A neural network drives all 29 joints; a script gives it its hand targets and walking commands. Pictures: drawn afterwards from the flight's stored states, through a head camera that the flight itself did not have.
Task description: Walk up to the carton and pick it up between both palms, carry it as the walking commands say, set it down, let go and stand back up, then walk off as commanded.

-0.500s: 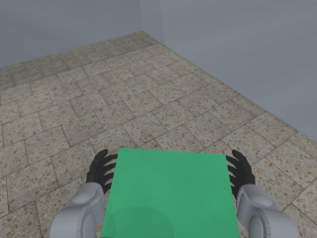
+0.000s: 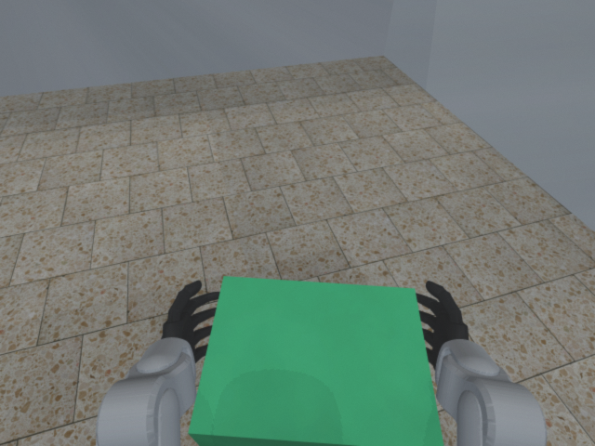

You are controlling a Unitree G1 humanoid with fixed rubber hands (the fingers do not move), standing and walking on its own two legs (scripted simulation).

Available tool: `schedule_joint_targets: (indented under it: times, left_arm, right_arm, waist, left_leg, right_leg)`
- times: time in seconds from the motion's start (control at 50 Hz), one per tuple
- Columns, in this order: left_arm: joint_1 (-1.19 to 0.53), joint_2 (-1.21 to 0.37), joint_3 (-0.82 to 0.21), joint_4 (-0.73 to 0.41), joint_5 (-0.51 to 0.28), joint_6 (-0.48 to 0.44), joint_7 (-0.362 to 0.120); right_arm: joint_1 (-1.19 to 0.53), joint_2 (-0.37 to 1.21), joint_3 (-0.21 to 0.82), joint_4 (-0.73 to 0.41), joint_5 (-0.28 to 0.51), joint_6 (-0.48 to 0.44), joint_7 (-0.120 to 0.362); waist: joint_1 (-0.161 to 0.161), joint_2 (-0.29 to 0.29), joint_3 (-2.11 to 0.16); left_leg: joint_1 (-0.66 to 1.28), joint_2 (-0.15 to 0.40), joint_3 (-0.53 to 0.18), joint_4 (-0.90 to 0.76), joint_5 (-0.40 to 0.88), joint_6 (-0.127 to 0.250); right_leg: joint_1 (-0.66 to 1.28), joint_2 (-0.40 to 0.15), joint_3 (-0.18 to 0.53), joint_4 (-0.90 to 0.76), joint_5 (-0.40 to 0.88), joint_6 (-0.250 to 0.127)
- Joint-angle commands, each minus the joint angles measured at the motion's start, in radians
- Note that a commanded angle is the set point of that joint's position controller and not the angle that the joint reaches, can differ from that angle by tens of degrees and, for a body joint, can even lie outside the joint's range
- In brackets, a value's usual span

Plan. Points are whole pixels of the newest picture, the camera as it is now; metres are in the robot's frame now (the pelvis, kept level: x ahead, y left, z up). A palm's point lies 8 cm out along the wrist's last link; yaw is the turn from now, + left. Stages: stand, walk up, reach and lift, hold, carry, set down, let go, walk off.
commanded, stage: carry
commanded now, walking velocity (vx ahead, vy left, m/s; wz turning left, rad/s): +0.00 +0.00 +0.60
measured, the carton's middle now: (309, 391) +0.21 +0.01 +0.00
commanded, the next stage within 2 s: none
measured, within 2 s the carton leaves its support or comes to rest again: neither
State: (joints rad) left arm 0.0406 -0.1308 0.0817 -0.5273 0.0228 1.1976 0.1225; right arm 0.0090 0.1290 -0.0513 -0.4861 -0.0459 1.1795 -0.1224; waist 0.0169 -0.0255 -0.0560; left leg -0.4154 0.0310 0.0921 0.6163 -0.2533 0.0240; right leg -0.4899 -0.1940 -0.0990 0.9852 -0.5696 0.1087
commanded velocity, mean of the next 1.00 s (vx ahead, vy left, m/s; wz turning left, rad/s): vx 0.00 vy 0.00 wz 0.60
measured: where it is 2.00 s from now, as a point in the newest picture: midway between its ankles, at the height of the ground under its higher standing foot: outside the picture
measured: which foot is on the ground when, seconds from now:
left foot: down 0.00-0.34, up 0.36-0.62, down 0.64-1.00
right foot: up 0.00-0.30, down 0.32-0.64, up 0.66-1.00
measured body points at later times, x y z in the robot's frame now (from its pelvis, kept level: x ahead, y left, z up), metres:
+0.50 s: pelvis -0.05 +0.05 +0.01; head -0.06 +0.02 +0.46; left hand +0.14 +0.25 +0.11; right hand +0.22 -0.05 +0.10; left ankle -0.06 +0.15 -0.66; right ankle -0.04 -0.06 -0.72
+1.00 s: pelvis -0.11 +0.09 +0.01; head -0.10 +0.09 +0.46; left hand +0.02 +0.34 +0.09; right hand +0.18 +0.08 +0.09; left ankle -0.09 +0.18 -0.72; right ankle -0.05 -0.04 -0.68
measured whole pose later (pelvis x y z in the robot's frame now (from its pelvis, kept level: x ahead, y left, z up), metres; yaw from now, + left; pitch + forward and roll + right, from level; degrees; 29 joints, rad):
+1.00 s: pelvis -0.11 +0.09 +0.01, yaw +32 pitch +4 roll -1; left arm 0.08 -0.14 0.04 -0.59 0.01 1.16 0.12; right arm 0.06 0.13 -0.06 -0.59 -0.04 1.16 -0.12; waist -0.01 0.03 -0.09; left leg -0.42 -0.09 -0.02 0.49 -0.14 0.08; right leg -0.48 -0.07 -0.06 0.89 -0.46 0.10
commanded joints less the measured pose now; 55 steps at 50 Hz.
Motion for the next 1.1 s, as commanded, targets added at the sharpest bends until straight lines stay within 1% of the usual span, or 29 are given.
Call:
schedule_joint_targets:
  times: [0.0,0.04,0.16,0.24,0.28,0.3,0.32,0.34,0.36,0.38,0.4,0.42,0.46,0.48,0.52,0.56,0.6,0.62,0.64,0.66,0.68,0.72,0.76,0.8,0.92,0.98,1.02,1.06,1.08]
  left_arm:
    - [-0.464,-0.859,-0.753,-0.161,-0.319,-0.043,-0.139]
    - [-0.441,-0.853,-0.748,-0.168,-0.311,-0.056,-0.135]
    - [-0.331,-0.766,-0.695,-0.121,-0.258,-0.041,-0.112]
    - [-0.317,-0.757,-0.672,-0.108,-0.249,-0.031,-0.108]
    - [-0.3,-0.76,-0.661,-0.101,-0.245,-0.028,-0.108]
    - [-0.295,-0.756,-0.655,-0.1,-0.243,-0.026,-0.109]
    - [-0.295,-0.739,-0.646,-0.09,-0.238,-0.025,-0.109]
    - [-0.31,-0.735,-0.633,-0.073,-0.237,-0.026,-0.11]
    - [-0.325,-0.741,-0.643,-0.101,-0.244,-0.027,-0.113]
    - [-0.349,-0.745,-0.65,-0.134,-0.259,-0.03,-0.117]
    - [-0.371,-0.738,-0.657,-0.149,-0.268,-0.03,-0.12]
    - [-0.38,-0.731,-0.659,-0.15,-0.274,-0.029,-0.121]
    - [-0.371,-0.721,-0.652,-0.144,-0.274,-0.028,-0.118]
    - [-0.36,-0.713,-0.644,-0.141,-0.271,-0.025,-0.116]
    - [-0.33,-0.701,-0.638,-0.14,-0.265,-0.021,-0.111]
    - [-0.314,-0.69,-0.639,-0.147,-0.263,-0.018,-0.104]
    - [-0.305,-0.684,-0.645,-0.151,-0.261,-0.017,-0.095]
    - [-0.302,-0.678,-0.645,-0.15,-0.255,-0.017,-0.093]
    - [-0.315,-0.659,-0.646,-0.157,-0.251,-0.016,-0.09]
    - [-0.327,-0.681,-0.673,-0.169,-0.258,-0.012,-0.096]
    - [-0.342,-0.723,-0.69,-0.155,-0.266,-0.02,-0.101]
    - [-0.387,-0.798,-0.723,-0.16,-0.297,-0.038,-0.119]
    - [-0.396,-0.829,-0.733,-0.172,-0.309,-0.053,-0.127]
    - [-0.387,-0.824,-0.74,-0.178,-0.309,-0.059,-0.125]
    - [-0.327,-0.762,-0.714,-0.152,-0.273,-0.045,-0.11]
    - [-0.319,-0.749,-0.697,-0.143,-0.263,-0.037,-0.106]
    - [-0.312,-0.745,-0.684,-0.137,-0.259,-0.033,-0.105]
    - [-0.291,-0.742,-0.665,-0.12,-0.251,-0.029,-0.105]
    - [-0.285,-0.733,-0.656,-0.113,-0.248,-0.026,-0.105]
  right_arm:
    - [-0.35,0.824,0.623,-0.155,0.275,-0.028,0.14]
    - [-0.347,0.814,0.644,-0.166,0.281,-0.037,0.144]
    - [-0.299,0.731,0.668,-0.174,0.286,-0.017,0.141]
    - [-0.311,0.724,0.68,-0.184,0.293,-0.003,0.14]
    - [-0.316,0.728,0.686,-0.188,0.291,0.002,0.137]
    - [-0.318,0.729,0.684,-0.19,0.286,0.005,0.135]
    - [-0.331,0.724,0.689,-0.195,0.28,0.008,0.133]
    - [-0.354,0.711,0.691,-0.197,0.28,0.015,0.131]
    - [-0.376,0.717,0.69,-0.204,0.278,0.015,0.129]
    - [-0.381,0.742,0.691,-0.19,0.291,0.013,0.129]
    - [-0.373,0.746,0.692,-0.178,0.297,0.013,0.127]
    - [-0.353,0.743,0.687,-0.164,0.297,0.014,0.124]
    - [-0.342,0.727,0.673,-0.159,0.29,0.014,0.114]
    - [-0.335,0.72,0.671,-0.158,0.287,0.015,0.108]
    - [-0.328,0.705,0.666,-0.163,0.284,0.02,0.099]
    - [-0.32,0.697,0.654,-0.167,0.28,0.027,0.095]
    - [-0.299,0.695,0.645,-0.16,0.281,0.031,0.098]
    - [-0.283,0.689,0.638,-0.146,0.283,0.031,0.103]
    - [-0.265,0.666,0.624,-0.134,0.281,0.028,0.107]
    - [-0.245,0.68,0.607,-0.114,0.271,0.016,0.108]
    - [-0.294,0.711,0.623,-0.16,0.284,0.008,0.114]
    - [-0.33,0.758,0.631,-0.185,0.285,-0.013,0.127]
    - [-0.321,0.785,0.635,-0.189,0.282,-0.028,0.135]
    - [-0.311,0.766,0.639,-0.2,0.279,-0.035,0.135]
    - [-0.277,0.706,0.649,-0.198,0.273,-0.02,0.134]
    - [-0.291,0.701,0.66,-0.205,0.28,-0.011,0.134]
    - [-0.299,0.703,0.668,-0.21,0.283,-0.005,0.133]
    - [-0.307,0.707,0.677,-0.209,0.283,0.001,0.13]
    - [-0.31,0.71,0.677,-0.212,0.28,0.004,0.127]
  waist:
    - [-0.025,0.203,-0.274]
    - [-0.028,0.154,-0.283]
    - [-0.035,0.16,-0.261]
    - [-0.03,0.163,-0.253]
    - [-0.012,0.156,-0.252]
    - [-0.009,0.129,-0.248]
    - [0.001,0.001,-0.222]
    - [0.006,-0.24,-0.163]
    - [-0.001,-0.207,-0.099]
    - [-0.003,-0.089,-0.09]
    - [-0.007,-0.037,-0.088]
    - [-0.012,-0.034,-0.094]
    - [-0.017,-0.097,-0.115]
    - [-0.017,-0.139,-0.121]
    - [-0.008,-0.198,-0.13]
    - [-0.001,-0.22,-0.151]
    - [-0.021,-0.179,-0.186]
    - [-0.029,-0.088,-0.237]
    - [-0.04,0.128,-0.272]
    - [-0.051,0.384,-0.273]
    - [-0.039,0.244,-0.28]
    - [-0.031,0.128,-0.256]
    - [-0.031,0.123,-0.261]
    - [-0.032,0.13,-0.259]
    - [-0.038,0.164,-0.239]
    - [-0.038,0.177,-0.241]
    - [-0.035,0.187,-0.245]
    - [-0.015,0.161,-0.243]
    - [-0.01,0.097,-0.229]
  left_leg:
    - [0.237,0.225,-0.266,-0.227,0.312,0.146]
    - [0.23,0.217,-0.293,-0.249,0.214,0.134]
    - [0.246,0.243,-0.433,-0.307,0.226,0.142]
    - [0.168,0.198,-0.425,-0.34,0.175,0.1]
    - [0.109,0.131,-0.368,-0.333,0.118,0.047]
    - [0.043,0.081,-0.332,-0.309,0.058,0.003]
    - [-0.071,-0.01,-0.236,-0.22,0.012,-0.081]
    - [-0.136,-0.104,-0.118,0.087,-0.129,-0.071]
    - [-0.219,-0.077,-0.057,0.345,-0.251,-0.048]
    - [-0.214,-0.037,-0.075,0.478,-0.228,-0.045]
    - [-0.209,-0.022,-0.08,0.542,-0.185,-0.04]
    - [-0.213,-0.013,-0.069,0.546,-0.151,-0.036]
    - [-0.178,-0.018,-0.013,0.416,-0.134,-0.041]
    - [-0.134,-0.028,0.021,0.351,-0.148,-0.042]
    - [-0.097,-0.041,0.065,0.231,-0.185,-0.038]
    - [-0.067,-0.058,0.097,0.111,-0.161,-0.029]
    - [0.063,-0.062,0.108,-0.138,0.041,-0.026]
    - [0.222,-0.017,0.015,-0.206,0.125,-0.026]
    - [0.453,0.176,-0.257,-0.173,0.646,0.025]
    - [0.497,0.362,-0.543,-0.163,1.028,0.149]
    - [0.473,0.326,-0.46,-0.136,1.004,0.17]
    - [0.347,0.244,-0.362,-0.172,0.598,0.153]
    - [0.271,0.191,-0.314,-0.208,0.396,0.125]
    - [0.251,0.184,-0.34,-0.236,0.313,0.111]
    - [0.238,0.19,-0.449,-0.288,0.232,0.126]
    - [0.194,0.176,-0.471,-0.314,0.191,0.117]
    - [0.145,0.148,-0.457,-0.329,0.154,0.1]
    - [0.076,0.08,-0.395,-0.297,0.084,0.061]
    - [-0.015,0.027,-0.341,-0.233,0.01,0.02]
  right_leg:
    - [-0.092,0.043,0.03,0.142,0.071,-0.013]
    - [-0.076,0.06,0.042,0.116,0.107,-0.018]
    - [-0.019,0.127,0.042,-0.112,0.092,-0.039]
    - [0.138,0.166,0.01,-0.304,0.098,-0.053]
    - [0.295,0.172,-0.044,-0.534,0.163,-0.057]
    - [0.392,0.125,-0.014,-0.618,0.18,-0.065]
    - [0.46,-0.002,0.109,-0.707,0.127,-0.1]
    - [0.329,-0.227,0.32,-0.766,0.099,-0.202]
    - [0.222,-0.323,0.303,-0.794,0.2,-0.265]
    - [0.197,-0.295,0.231,-0.761,0.315,-0.274]
    - [0.189,-0.252,0.142,-0.717,0.398,-0.253]
    - [0.222,-0.213,0.081,-0.67,0.496,-0.227]
    - [0.28,-0.16,-0.008,-0.568,0.673,-0.186]
    - [0.273,-0.153,-0.032,-0.544,0.707,-0.177]
    - [0.294,-0.17,-0.036,-0.514,0.715,-0.184]
    - [0.331,-0.195,-0.041,-0.473,0.748,-0.173]
    - [0.326,-0.19,-0.095,-0.386,0.751,-0.109]
    - [0.246,-0.162,-0.132,-0.27,0.674,-0.056]
    - [-0.018,-0.093,-0.138,-0.085,0.314,0.016]
    - [-0.204,0.04,-0.092,0.053,-0.125,0.05]
    - [-0.178,0.025,0.009,0.136,-0.114,0.035]
    - [-0.149,0.017,0.053,0.147,0.0,0.018]
    - [-0.119,0.033,0.042,0.177,0.107,0.016]
    - [-0.112,0.046,0.05,0.146,0.13,0.015]
    - [-0.065,0.102,0.058,-0.05,0.101,-0.001]
    - [0.028,0.137,0.054,-0.169,0.104,-0.019]
    - [0.135,0.162,0.027,-0.296,0.102,-0.032]
    - [0.305,0.169,-0.023,-0.558,0.18,-0.041]
    - [0.406,0.087,0.033,-0.655,0.197,-0.057]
